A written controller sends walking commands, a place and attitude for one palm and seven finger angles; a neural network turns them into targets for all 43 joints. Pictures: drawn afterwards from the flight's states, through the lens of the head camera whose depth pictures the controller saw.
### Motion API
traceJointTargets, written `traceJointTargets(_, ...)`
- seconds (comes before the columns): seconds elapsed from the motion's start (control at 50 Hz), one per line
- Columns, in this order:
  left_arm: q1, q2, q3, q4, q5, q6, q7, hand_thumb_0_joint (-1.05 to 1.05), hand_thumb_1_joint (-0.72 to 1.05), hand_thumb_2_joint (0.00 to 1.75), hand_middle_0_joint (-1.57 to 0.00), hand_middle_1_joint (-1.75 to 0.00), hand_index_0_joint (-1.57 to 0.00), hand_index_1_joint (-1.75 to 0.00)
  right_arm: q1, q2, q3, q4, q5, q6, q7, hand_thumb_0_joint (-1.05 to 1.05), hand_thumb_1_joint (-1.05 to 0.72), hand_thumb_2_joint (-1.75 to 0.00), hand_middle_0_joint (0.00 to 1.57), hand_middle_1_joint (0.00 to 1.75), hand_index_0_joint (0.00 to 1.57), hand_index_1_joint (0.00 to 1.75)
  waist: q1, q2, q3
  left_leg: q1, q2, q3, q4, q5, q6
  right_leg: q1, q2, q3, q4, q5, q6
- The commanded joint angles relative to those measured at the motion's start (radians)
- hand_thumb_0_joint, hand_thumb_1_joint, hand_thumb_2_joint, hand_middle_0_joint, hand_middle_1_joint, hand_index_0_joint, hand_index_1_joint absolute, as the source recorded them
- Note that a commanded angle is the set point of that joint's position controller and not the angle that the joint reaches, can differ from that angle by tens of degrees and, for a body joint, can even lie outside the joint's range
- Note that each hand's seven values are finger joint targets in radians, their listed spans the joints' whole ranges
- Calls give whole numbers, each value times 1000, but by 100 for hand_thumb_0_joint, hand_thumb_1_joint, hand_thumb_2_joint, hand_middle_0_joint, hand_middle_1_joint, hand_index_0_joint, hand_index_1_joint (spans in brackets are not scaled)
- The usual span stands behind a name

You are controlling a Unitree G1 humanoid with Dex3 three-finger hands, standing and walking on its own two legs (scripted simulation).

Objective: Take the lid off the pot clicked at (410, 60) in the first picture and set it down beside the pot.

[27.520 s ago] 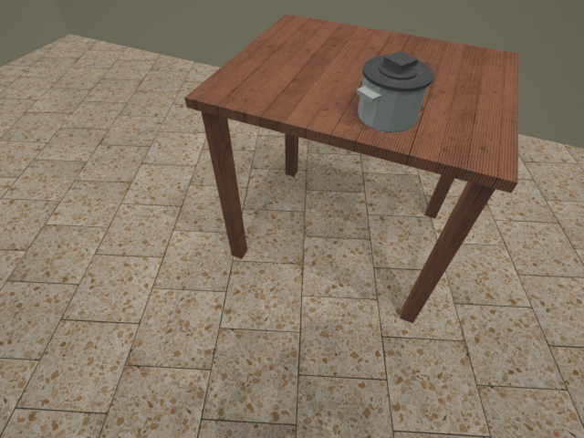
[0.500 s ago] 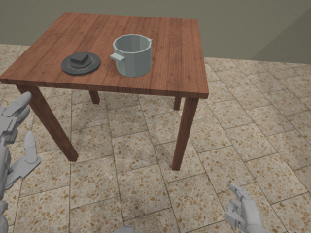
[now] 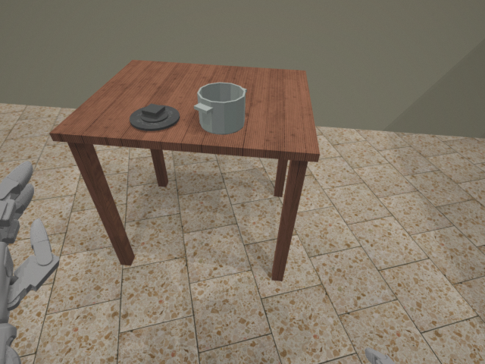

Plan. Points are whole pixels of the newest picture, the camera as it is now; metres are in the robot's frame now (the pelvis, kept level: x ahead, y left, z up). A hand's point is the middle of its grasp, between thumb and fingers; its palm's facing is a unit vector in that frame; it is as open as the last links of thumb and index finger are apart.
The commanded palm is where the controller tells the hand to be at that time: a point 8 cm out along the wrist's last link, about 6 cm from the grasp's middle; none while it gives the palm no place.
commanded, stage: stop stepping back and stand still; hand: left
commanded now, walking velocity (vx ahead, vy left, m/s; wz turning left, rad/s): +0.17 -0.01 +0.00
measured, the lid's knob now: (153, 110) +0.86 +0.34 +0.02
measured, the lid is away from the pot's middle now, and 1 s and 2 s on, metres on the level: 0.22 0.22 0.22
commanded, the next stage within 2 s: let the arm hang, fingers relaxed in 0.52 s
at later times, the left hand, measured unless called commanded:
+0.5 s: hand out of the picture +0.04 +0.21 -0.14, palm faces +0.06 -0.96 -0.26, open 7.4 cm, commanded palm none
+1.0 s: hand out of the picture +0.03 +0.19 -0.17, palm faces +0.02 -0.98 -0.20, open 7.4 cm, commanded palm none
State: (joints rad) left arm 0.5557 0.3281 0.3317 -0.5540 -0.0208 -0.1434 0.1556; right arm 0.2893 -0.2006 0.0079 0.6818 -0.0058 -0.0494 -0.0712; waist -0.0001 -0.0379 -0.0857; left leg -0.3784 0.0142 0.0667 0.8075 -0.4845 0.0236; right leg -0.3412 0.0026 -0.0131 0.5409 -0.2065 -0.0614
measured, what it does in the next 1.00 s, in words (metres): steps on the spot: right foot, then left foot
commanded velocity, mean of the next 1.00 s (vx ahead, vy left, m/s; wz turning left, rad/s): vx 0.06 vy -0.01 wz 0.00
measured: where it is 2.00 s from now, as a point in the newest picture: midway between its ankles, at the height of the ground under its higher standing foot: outside the picture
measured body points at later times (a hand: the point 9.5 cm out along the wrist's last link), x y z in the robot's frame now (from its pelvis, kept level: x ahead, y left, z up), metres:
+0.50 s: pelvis -0.05 +0.01 -0.01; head -0.06 -0.01 +0.44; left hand +0.04 +0.26 -0.12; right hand +0.05 -0.24 -0.14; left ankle -0.05 +0.15 -0.73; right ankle +0.01 -0.09 -0.73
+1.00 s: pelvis -0.01 +0.00 +0.00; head +0.03 +0.00 +0.45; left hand +0.03 +0.24 -0.15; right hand +0.00 -0.22 -0.15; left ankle -0.03 +0.11 -0.73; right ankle -0.02 -0.11 -0.73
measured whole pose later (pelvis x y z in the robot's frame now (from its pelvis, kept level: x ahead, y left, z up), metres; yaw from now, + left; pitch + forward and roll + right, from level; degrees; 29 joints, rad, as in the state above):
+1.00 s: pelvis -0.01 +0.00 +0.00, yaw +1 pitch +2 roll +0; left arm 0.19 0.18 0.02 1.03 0.01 0.02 0.01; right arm 0.27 -0.15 -0.01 1.03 -0.01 0.01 -0.03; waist -0.01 0.01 0.06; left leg -0.24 0.01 0.04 0.49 -0.28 0.01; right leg -0.25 0.01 0.00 0.47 -0.26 0.00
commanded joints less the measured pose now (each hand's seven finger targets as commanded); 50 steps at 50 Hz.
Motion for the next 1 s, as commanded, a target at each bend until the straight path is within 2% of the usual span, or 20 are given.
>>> traceJointTargets(0.0,-116,209,119,-258,-4,-76,44,0,90,90,-20,-30,-20,-30,-147,-122,-33,-208,-7,-90,-39,0,-90,-90,20,30,20,30,-27,73,47,193,48,-51,-400,-70,51,-146,-139,161,-108,-466,-24)
traceJointTargets(0.04,-84,232,141,-316,-1,-74,45,0,90,90,-20,-30,-20,-30,-145,-150,-47,-233,-7,-97,-33,0,-90,-90,20,30,20,30,-18,348,-19,172,239,-303,-560,-127,132,-145,76,-86,410,-303,67)
traceJointTargets(0.08,-69,214,155,-274,-23,-63,40,0,90,90,-20,-30,-20,-30,-143,-109,-46,-223,11,-112,-13,0,-90,-90,20,30,20,30,-17,291,132,-106,334,-464,-679,-325,202,-203,8,62,703,-258,71)
traceJointTargets(0.18,-46,220,145,-203,-25,-33,32,0,90,90,-20,-30,-20,-30,-200,-124,-42,-223,19,-88,-18,0,-90,-90,20,30,20,30,7,175,103,-242,149,-99,-410,-295,27,220,18,-84,18,-277,37)
traceJointTargets(0.2,-58,229,146,-219,-20,-29,27,0,90,90,-20,-30,-20,-30,-190,-116,-50,-235,16,-80,-18,0,-90,-90,20,30,20,30,10,-42,102,-245,36,2,-116,-198,1,178,-72,116,-179,-395,-24)
traceJointTargets(0.22,-96,265,168,-257,-27,-29,20,0,90,90,-20,-30,-20,-30,-198,-112,-59,-240,15,-79,-14,0,-90,-90,20,30,20,30,10,-281,84,-269,-37,-2,225,-64,-17,89,-309,561,-397,-514,-134)
traceJointTargets(0.24,-93,30,-160,595,90,103,-94,0,90,90,-20,-30,-20,-30,-135,-223,-91,-69,-32,-88,72,0,-90,-90,20,30,20,30,-34,-151,87,-390,66,-47,412,-97,-25,82,-431,388,-186,142,-153)
traceJointTargets(0.3,-212,-3,-195,659,60,158,-122,0,90,90,-20,-30,-20,-30,13,-143,-66,-84,-6,59,88,0,-90,-90,20,30,20,30,-55,-206,112,-214,41,-33,445,-55,-30,-130,-252,216,-239,-397,-109)
traceJointTargets(0.42,-287,100,-237,1034,52,166,-129,0,90,90,-20,-30,-20,-30,69,-136,-71,2,-20,93,96,0,-90,-90,20,30,20,30,-50,-187,134,130,-31,38,-167,-25,10,-158,-193,203,-241,-431,-53)
traceJointTargets(0.44,-297,96,-247,1084,45,170,-136,0,90,90,-20,-30,-20,-30,138,-145,-70,43,-19,81,90,0,-90,-90,20,30,20,30,-72,-122,92,242,-21,1,-310,16,27,-180,-158,185,-132,-447,-17)
traceJointTargets(0.48,-320,20,-274,1109,31,172,-157,0,90,90,-20,-30,-20,-30,132,-284,-90,56,-40,65,69,0,-90,-90,20,30,20,30,-72,339,161,235,355,-534,-624,-302,201,-446,31,-40,373,-383,83)
traceJointTargets(0.5,-386,39,-261,1114,32,160,-163,0,90,90,-20,-30,-20,-30,72,-299,-97,47,-38,60,58,0,-90,-90,20,30,20,30,-61,277,140,71,384,-560,-666,-221,236,-329,-36,52,521,-293,83)
traceJointTargets(0.6,-218,-16,-284,1341,30,154,-181,0,90,90,-20,-30,-20,-30,7,-200,-60,135,-29,48,42,0,-90,-90,20,30,20,30,25,226,30,-8,178,-141,-412,117,55,86,-3,-40,116,-203,81)
traceJointTargets(0.62,-171,3,-285,1385,28,146,-176,0,90,90,-20,-30,-20,-30,54,-180,-60,163,-21,52,43,0,-90,-90,20,30,20,30,29,89,1,-15,104,-82,-270,154,23,192,-9,10,-42,-112,74)
traceJointTargets(0.64,-142,61,-278,1416,32,137,-158,0,90,90,-20,-30,-20,-30,80,-118,-56,167,-6,55,43,0,-90,-90,20,30,20,30,19,-131,40,-152,-2,-4,-79,42,-20,244,-188,314,-181,-89,8)
traceJointTargets(0.66,-169,97,-273,1423,30,139,-145,0,90,90,-20,-30,-20,-30,72,-97,-55,163,-3,62,48,0,-90,-90,20,30,20,30,9,-175,106,-159,-6,-24,14,-48,-20,156,-312,440,-300,-103,-68)
traceJointTargets(0.74,-297,29,-260,1457,37,143,-122,0,90,90,-20,-30,-20,-30,111,-102,-70,251,-9,65,43,0,-90,-90,20,30,20,30,-39,-111,100,-77,38,-81,64,-35,-6,100,-261,331,-250,51,-128)
traceJointTargets(0.82,-296,-28,-275,1496,17,151,-123,0,90,90,-20,-30,-20,-30,168,-90,-52,308,-11,47,36,0,-90,-90,20,30,20,30,-36,102,65,200,127,-206,-431,364,37,42,-80,123,-41,87,17)
traceJointTargets(0.88,-310,-45,-292,1524,30,159,-132,0,90,90,-20,-30,-20,-30,44,-134,-55,291,-17,48,35,0,-90,-90,20,30,20,30,-3,186,144,54,180,-249,-534,189,60,108,-30,42,-83,-53,58)
traceJointTargets(0.98,-328,-38,-296,1568,26,140,-125,0,90,90,-20,-30,-20,-30,27,-87,-54,323,-8,41,30,0,-90,-90,20,30,20,30,-17,41,57,227,119,-124,-416,494,24,156,-78,81,-124,197,42)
